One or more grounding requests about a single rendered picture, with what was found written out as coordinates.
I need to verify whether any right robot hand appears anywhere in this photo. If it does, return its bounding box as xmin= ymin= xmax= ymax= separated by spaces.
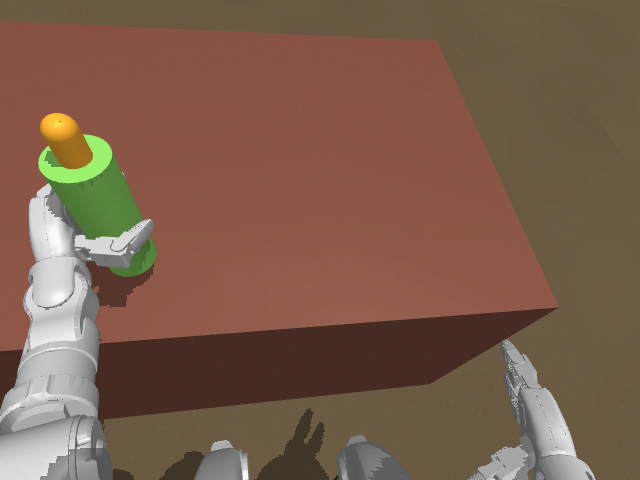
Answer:
xmin=466 ymin=339 xmax=577 ymax=480

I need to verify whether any bottle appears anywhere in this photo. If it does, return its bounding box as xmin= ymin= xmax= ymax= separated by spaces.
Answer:
xmin=38 ymin=113 xmax=157 ymax=277

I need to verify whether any right robot arm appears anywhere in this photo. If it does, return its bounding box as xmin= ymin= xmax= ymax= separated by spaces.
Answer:
xmin=533 ymin=455 xmax=595 ymax=480

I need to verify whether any left robot arm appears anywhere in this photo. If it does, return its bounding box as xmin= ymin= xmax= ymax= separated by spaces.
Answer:
xmin=0 ymin=256 xmax=113 ymax=480

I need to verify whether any left robot hand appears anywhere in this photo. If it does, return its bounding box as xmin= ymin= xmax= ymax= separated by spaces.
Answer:
xmin=28 ymin=172 xmax=154 ymax=268

